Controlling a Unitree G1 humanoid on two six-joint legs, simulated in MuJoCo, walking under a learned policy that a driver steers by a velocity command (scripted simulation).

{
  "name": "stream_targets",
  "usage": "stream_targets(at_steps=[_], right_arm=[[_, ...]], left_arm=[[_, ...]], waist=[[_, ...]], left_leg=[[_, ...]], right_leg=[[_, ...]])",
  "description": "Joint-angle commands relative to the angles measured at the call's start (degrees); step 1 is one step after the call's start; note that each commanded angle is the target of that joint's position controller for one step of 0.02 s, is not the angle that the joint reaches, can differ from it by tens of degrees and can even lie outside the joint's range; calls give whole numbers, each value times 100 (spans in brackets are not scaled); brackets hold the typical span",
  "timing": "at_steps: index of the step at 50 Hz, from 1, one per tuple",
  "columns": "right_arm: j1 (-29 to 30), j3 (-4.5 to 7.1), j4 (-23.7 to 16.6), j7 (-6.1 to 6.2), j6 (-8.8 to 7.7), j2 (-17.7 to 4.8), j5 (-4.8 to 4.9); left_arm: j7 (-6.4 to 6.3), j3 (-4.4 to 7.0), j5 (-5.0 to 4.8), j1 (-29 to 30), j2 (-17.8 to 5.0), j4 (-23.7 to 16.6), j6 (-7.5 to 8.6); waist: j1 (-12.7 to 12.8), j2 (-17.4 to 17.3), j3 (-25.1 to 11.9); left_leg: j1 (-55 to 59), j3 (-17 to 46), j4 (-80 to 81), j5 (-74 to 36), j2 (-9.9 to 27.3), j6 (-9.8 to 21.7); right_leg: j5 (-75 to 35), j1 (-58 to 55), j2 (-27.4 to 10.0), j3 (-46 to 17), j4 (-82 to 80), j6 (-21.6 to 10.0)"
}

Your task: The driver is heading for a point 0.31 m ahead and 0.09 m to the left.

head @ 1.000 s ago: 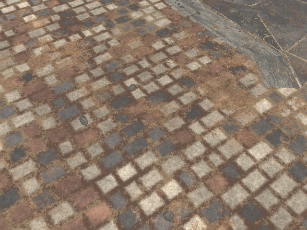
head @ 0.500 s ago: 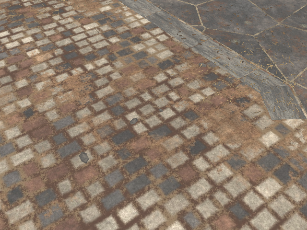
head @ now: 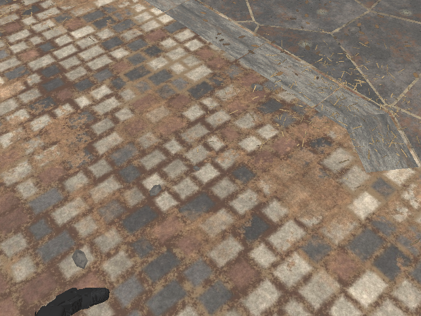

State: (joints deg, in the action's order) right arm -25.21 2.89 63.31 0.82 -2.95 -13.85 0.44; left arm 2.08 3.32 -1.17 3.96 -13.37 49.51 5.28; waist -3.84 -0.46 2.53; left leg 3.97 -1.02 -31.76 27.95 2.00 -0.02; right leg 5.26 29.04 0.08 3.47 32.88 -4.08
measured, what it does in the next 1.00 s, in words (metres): walks ahead: left foot, then right foot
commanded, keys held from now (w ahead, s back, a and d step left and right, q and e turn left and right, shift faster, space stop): w+q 0.16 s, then no key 0.84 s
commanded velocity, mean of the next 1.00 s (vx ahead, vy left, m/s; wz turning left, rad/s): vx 0.19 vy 0.00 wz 0.10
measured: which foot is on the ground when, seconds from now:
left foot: up 0.00-0.44, down 0.46-1.00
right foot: down 0.00-0.48, up 0.50-0.72, down 0.74-1.00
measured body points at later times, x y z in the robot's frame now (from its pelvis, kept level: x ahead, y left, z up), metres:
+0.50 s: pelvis +0.23 +0.01 +0.01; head +0.26 +0.03 +0.46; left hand +0.22 +0.28 -0.14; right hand +0.43 -0.21 -0.10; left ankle +0.34 +0.13 -0.72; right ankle +0.13 -0.10 -0.70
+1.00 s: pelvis +0.31 +0.01 +0.02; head +0.32 +0.00 +0.47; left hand +0.31 +0.26 -0.13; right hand +0.42 -0.24 -0.12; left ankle +0.34 +0.13 -0.72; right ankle +0.29 -0.12 -0.72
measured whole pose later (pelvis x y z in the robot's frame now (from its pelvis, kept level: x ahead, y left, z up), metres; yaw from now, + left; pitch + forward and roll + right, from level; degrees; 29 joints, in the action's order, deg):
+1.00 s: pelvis +0.31 +0.01 +0.02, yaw +6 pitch +0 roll +0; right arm -7.8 2.7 59.8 1.5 -0.3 -12.7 -0.3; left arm -1.8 1.7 0.2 -12.3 -12.1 63.0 1.3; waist 0.3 -0.3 1.4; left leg -16.2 -1.6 -27.1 10.6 0.1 0.3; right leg 17.9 10.6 -1.6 1.0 28.8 0.5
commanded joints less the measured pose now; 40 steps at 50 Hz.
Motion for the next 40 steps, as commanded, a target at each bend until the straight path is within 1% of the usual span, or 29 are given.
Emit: stream_targets(at_steps=[1,2,3,4,5,7,9,11,12,14,17,19,21,22,23,24,25,26,27,28,29,30,32,34,36,37,38,39,40], right_arm=[[-161,-41,-410,-83,-273,-258,109],[410,85,-642,-89,-356,-658,286],[685,107,-714,-38,-372,-725,296],[770,160,-706,19,-329,-678,208],[576,189,-650,42,-232,-560,168],[403,195,-598,45,-63,-304,182],[722,232,-738,74,27,-341,153],[1038,253,-879,77,22,-364,59],[1117,241,-924,47,-5,-322,10],[1466,160,-1033,-38,-47,-173,-52],[2048,67,-1196,-125,-27,-106,-59],[2217,66,-1288,-151,-10,-232,-55],[2154,98,-1320,-168,-29,-401,-73],[1832,149,-1222,-165,-51,-517,-95],[1461,262,-1099,-127,-77,-863,-132],[962,343,-1008,-77,-71,-1290,-214],[784,238,-882,-59,-14,-1033,-218],[835,106,-877,-92,13,-576,-111],[1227,81,-931,-97,2,-567,-66],[1602,67,-1001,-77,-6,-570,-86],[1948,61,-1074,-47,-1,-575,-101],[2204,67,-1119,-14,29,-601,-140],[2337,84,-1138,21,96,-620,-204],[2382,71,-1110,50,135,-582,-156],[2332,53,-1026,60,176,-514,-44],[2157,25,-925,52,184,-417,-38],[2049,24,-871,49,197,-413,-83],[1954,35,-910,70,219,-342,-94],[2037,31,-878,99,221,-370,-136]], left_arm=[[-43,329,38,-2662,-1202,496,-36],[-56,248,31,-2050,-993,398,21],[-57,179,62,-1513,-801,280,73],[-30,128,123,-1203,-605,277,129],[-18,89,185,-1044,-463,302,173],[-27,78,195,-1101,-397,414,187],[-100,105,220,-1272,-575,509,206],[-176,104,266,-1451,-673,597,190],[-209,96,273,-1482,-693,616,166],[-268,68,244,-1458,-709,610,100],[-313,59,168,-1860,-823,779,6],[-313,77,113,-1988,-897,877,-84],[-320,110,52,-1954,-958,930,-167],[-330,113,17,-1853,-954,926,-201],[-324,99,64,-2088,-893,966,-206],[-318,27,230,-2324,-714,880,-158],[-265,-191,232,-2932,-69,1017,-154],[-251,-103,98,-2603,-358,1038,-221],[-273,-41,-15,-2151,-577,892,-280],[-347,-23,-25,-1912,-560,874,-358],[-422,11,29,-1779,-596,860,-442],[-474,20,53,-1808,-580,878,-518],[-531,-5,74,-1959,-419,990,-595],[-517,-22,97,-2078,-334,1113,-620],[-452,-27,199,-2107,-336,1198,-636],[-428,-24,287,-1998,-438,1148,-646],[-433,-18,299,-1875,-627,1045,-646],[-434,39,197,-1699,-907,1080,-615],[-417,0,169,-1521,-710,1050,-543]], waist=[[1161,1132,-2169],[1014,946,-1190],[795,516,-737],[596,356,-442],[373,508,-396],[232,563,-278],[230,416,-14],[223,258,109],[197,274,67],[254,317,-4],[499,264,-124],[535,343,-167],[414,451,-266],[189,409,-413],[91,129,-708],[149,-439,-1445],[302,-1432,-2226],[202,-975,-2301],[223,-780,-1732],[318,-479,-1340],[422,-359,-1008],[563,-462,-883],[637,-640,-866],[719,-629,-934],[778,-566,-808],[719,-413,-607],[587,-199,-333],[317,491,-90],[349,593,15]], left_leg=[[-4151,907,-4513,404,-396,221],[-4613,851,-4730,25,-101,349],[-4399,723,-4478,-546,241,408],[-4097,679,-4137,-915,446,414],[-3663,750,-3875,-1146,621,432],[-3396,740,-3606,-1219,687,428],[-3704,768,-3292,-1566,669,348],[-3980,803,-2674,-2027,569,223],[-3939,709,-2255,-2324,521,179],[-3510,323,-1296,-2938,444,138],[-3233,80,-556,-3264,289,104],[-3260,82,-246,-2899,190,168],[-3069,52,53,-2495,72,313],[-2593,-34,511,-2798,-54,420],[-1796,97,830,-4328,9,569],[-278,904,215,-7005,851,941],[915,2204,223,-7612,1968,2039],[556,2396,525,-6555,1897,2078],[21,2015,741,-5571,1656,1830],[-535,1799,932,-4697,1477,1603],[-1161,1670,1183,-3955,1387,1459],[-1663,1515,1391,-3310,1239,1315],[-2183,1310,1610,-2678,1058,1251],[-2426,1084,1678,-1968,910,1146],[-2729,869,1711,-642,673,834],[-2851,789,1711,-27,527,558],[-2885,666,1520,163,360,342],[-2325,260,1390,-324,-10,163],[-1722,185,1068,-882,-58,99]], right_leg=[[2537,-5107,-2224,-4670,-1751,-1393],[2417,-4239,-2112,-3796,-1875,-1077],[1790,-3314,-1939,-2986,-2017,-904],[1225,-2552,-1739,-2336,-2179,-768],[918,-2087,-1545,-1814,-2324,-633],[718,-1645,-1408,-1249,-2571,-608],[216,-1481,-1405,-909,-2745,-691],[-1168,-1570,-1366,-540,-2621,-752],[-1865,-1630,-1283,-290,-2509,-727],[-2517,-1537,-1045,188,-2381,-607],[-2730,-1957,-1112,228,-2157,-599],[-2853,-2428,-1272,118,-1825,-605],[-3010,-2743,-1384,-19,-1341,-521],[-3095,-2794,-1264,11,-898,-374],[-2887,-2674,-918,135,-216,-109],[-1184,-1775,-516,332,903,195],[2531,-649,20,118,2295,547],[3605,-525,-34,-520,2822,661],[3579,-186,-185,-628,2984,660],[3358,-85,-314,-606,2827,663],[3064,-210,-416,-607,2471,698],[2797,-563,-475,-587,2022,718],[2284,-1190,-355,-406,1322,714],[1392,-1750,-280,-281,566,630],[541,-2273,-181,-133,-266,472],[399,-2292,-335,-286,-560,352],[780,-2065,-655,-601,-932,193],[1942,-1125,-645,-646,-1051,47],[2366,-591,-582,-686,-1338,99]])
